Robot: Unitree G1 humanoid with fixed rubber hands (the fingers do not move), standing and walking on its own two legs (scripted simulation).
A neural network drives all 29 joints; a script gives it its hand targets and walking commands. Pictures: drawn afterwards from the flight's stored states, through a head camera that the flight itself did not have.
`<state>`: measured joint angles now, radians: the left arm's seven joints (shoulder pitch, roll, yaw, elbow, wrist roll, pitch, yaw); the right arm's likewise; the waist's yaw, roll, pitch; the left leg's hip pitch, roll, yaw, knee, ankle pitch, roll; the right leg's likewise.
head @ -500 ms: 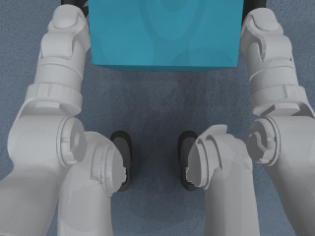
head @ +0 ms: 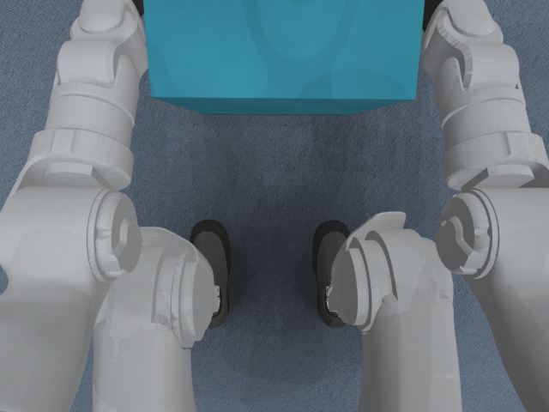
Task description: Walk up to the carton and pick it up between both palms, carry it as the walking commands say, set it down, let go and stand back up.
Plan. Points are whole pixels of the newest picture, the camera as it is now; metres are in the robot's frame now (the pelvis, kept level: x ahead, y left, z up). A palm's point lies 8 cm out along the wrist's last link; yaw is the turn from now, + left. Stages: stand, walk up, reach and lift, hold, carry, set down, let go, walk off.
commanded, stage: set down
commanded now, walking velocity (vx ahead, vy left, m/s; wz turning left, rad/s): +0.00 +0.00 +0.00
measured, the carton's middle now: (279, 5) +0.57 -0.03 -0.22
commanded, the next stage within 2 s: none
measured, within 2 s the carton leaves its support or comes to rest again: neither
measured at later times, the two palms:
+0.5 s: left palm out of the picture +0.56 +0.14 -0.16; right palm (444, 1) +0.54 -0.20 -0.16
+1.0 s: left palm out of the picture +0.56 +0.14 -0.16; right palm (438, 11) +0.54 -0.20 -0.17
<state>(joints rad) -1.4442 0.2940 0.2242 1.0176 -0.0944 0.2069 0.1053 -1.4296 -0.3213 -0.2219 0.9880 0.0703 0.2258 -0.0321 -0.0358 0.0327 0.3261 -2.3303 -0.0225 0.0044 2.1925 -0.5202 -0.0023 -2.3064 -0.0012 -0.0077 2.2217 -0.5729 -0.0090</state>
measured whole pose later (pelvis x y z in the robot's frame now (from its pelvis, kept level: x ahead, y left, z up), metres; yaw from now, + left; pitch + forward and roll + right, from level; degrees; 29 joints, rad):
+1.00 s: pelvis +0.00 +0.00 +0.00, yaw +0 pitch +32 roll +0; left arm -1.52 0.33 0.17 1.12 -0.13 0.09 0.10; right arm -1.49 -0.35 -0.19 1.11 0.08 0.09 -0.04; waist -0.04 0.02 0.47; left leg -2.23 -0.02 0.00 2.21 -0.55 -0.01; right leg -2.21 0.01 -0.01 2.24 -0.59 0.00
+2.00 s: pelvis +0.01 +0.00 +0.10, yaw -1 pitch +45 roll +1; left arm -1.30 0.36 0.22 0.94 -0.12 0.18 0.08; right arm -1.29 -0.41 -0.21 0.94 0.15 0.17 -0.03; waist -0.02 0.01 0.06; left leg -2.13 -0.01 -0.01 1.86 -0.52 -0.01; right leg -2.12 0.02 0.00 1.88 -0.55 -0.01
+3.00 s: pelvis +0.07 -0.01 +0.32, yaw +0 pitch +43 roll +1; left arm -0.87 0.22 0.30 0.72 0.08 0.16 0.01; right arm -0.88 -0.29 -0.32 0.76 -0.08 0.14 0.10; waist -0.03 0.02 -0.06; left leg -1.41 -0.01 -0.01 0.93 -0.27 -0.01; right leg -1.41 0.02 0.01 0.96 -0.30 -0.01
